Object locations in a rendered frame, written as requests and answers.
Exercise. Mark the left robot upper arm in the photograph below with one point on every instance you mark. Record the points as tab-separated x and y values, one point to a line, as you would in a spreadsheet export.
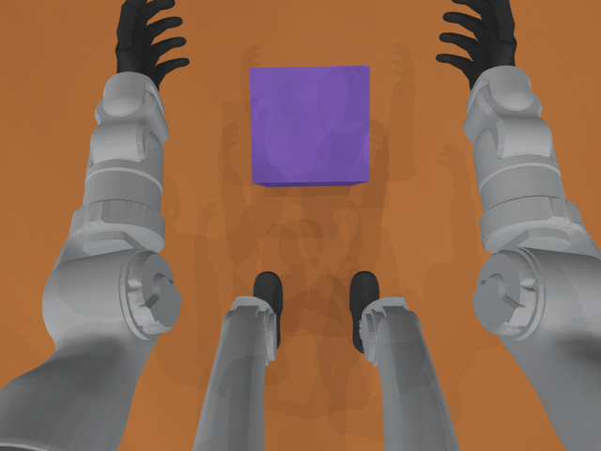
105	314

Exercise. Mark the right robot upper arm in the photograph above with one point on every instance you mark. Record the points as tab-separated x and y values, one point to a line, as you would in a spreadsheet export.
545	306

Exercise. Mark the robot right shin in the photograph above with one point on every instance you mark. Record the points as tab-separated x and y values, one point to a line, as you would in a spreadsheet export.
386	301

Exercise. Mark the robot right forearm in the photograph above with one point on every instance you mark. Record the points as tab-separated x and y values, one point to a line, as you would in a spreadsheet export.
518	176

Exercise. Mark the robot right hand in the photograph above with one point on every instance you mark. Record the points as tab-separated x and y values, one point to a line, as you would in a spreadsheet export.
496	45

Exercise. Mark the robot left hand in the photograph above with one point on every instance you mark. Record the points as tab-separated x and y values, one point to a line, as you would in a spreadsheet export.
133	50

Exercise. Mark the robot left shin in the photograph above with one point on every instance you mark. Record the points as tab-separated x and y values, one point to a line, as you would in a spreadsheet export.
246	300

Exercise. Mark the robot left forearm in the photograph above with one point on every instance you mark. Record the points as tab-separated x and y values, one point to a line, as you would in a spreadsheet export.
124	176

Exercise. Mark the carton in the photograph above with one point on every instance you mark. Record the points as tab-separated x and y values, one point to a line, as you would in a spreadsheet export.
310	126

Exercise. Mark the robot shin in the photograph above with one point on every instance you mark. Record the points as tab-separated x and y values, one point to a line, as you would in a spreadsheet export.
386	301
246	300

